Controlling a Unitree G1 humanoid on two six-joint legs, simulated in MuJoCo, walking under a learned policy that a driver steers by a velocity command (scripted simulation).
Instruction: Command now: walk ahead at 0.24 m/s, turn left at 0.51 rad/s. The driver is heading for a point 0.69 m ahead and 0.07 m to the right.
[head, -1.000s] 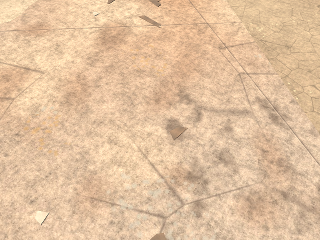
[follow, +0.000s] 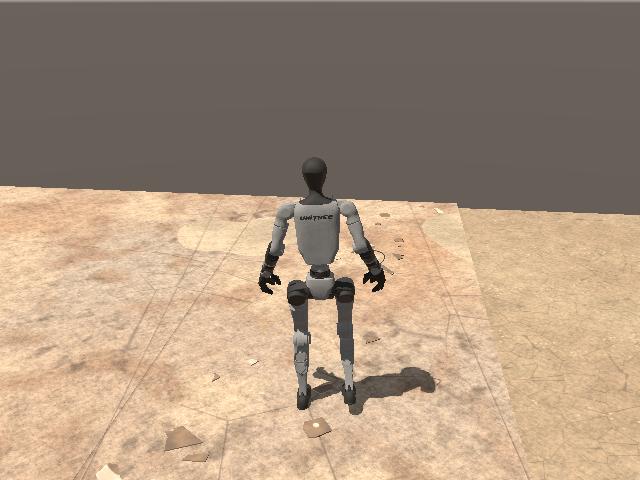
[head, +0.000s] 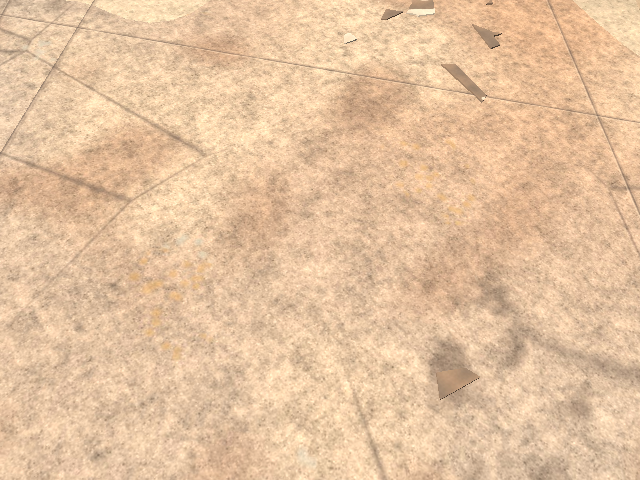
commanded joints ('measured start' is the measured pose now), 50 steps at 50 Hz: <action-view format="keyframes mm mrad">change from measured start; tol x32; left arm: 1 -40 72 16 -68 -5 -34 -6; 37 453 -38 -51 36 -6 -73 -6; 50 128 12 -8 -48 -19 -29 -22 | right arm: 1 -2 -161 -42 -70 -5 -23 -17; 50 -15 -96 -27 67 -30 -132 16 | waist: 1 -4 176 -110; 32 96 -74 54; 37 -69 329 -472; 50 20 78 22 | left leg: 1 181 218 -315 -220 -212 177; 11 -5 187 -319 -133 -336 118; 17 -577 79 -58 663 -244 -19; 33 -182 52 59 62 111 -20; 35 196 34 78 33 130 32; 37 804 479 -565 -18 -76 234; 50 175 282 124 -337 213 122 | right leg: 1 -81 -3 27 -167 85 5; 12 365 -23 2 -526 174 -83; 15 556 -398 680 -801 -341 -331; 23 456 -188 190 -837 290 -234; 35 426 -177 75 -454 861 -153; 37 -121 39 37 190 -143 -64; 38 -207 0 131 302 -161 -65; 50 -171 -133 69 -83 396 -36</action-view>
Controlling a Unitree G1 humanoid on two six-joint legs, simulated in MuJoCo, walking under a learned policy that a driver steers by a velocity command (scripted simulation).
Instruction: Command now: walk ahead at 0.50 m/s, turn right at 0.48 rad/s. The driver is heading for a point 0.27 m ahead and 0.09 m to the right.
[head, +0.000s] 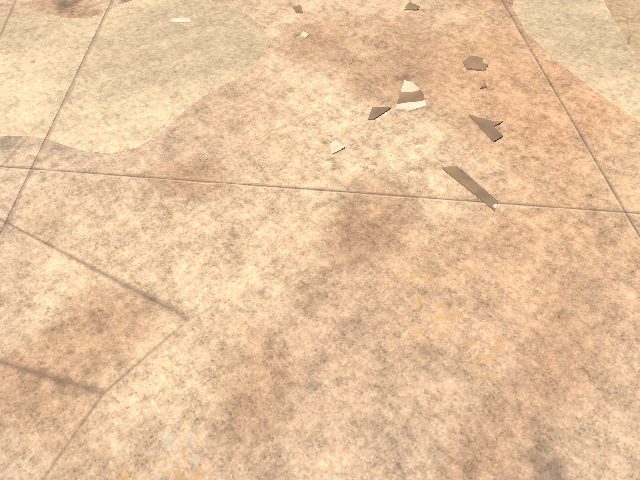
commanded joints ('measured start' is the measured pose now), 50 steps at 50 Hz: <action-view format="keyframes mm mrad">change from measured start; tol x16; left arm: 1 -11 7 -7 -60 4 -9 -21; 7 -167 13 -11 -152 19 -15 -53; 12 167 257 66 -86 45 -6 -11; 22 -112 68 3 -75 54 -27 -13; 50 -61 30 -16 161 29 33 25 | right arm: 1 -103 -139 -29 -70 2 -18 -12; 13 142 -94 23 -6 9 19 -5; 16 -79 -144 5 -25 38 35 -23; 50 -157 -97 29 170 10 84 -42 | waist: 1 31 88 37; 8 15 102 36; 13 108 -167 -559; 18 27 1 -171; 50 38 48 -63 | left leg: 1 -70 271 -68 -156 239 140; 5 33 302 -11 -121 309 123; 10 98 264 31 304 822 44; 11 -41 207 50 518 642 -12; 12 -412 73 35 904 -353 -83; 14 -514 56 -262 1138 -496 -89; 31 -51 189 -274 146 172 -26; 34 -268 154 -263 101 -158 -11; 50 -114 97 -198 167 183 -27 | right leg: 1 34 -23 0 -156 166 -3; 9 209 110 -131 -395 34 -86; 11 615 114 -76 -491 408 -142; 12 996 -165 260 -358 957 -295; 13 1100 -330 563 -459 884 -458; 19 435 -124 142 -671 547 -288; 31 294 37 53 -640 -288 -88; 50 531 81 -32 -561 145 -44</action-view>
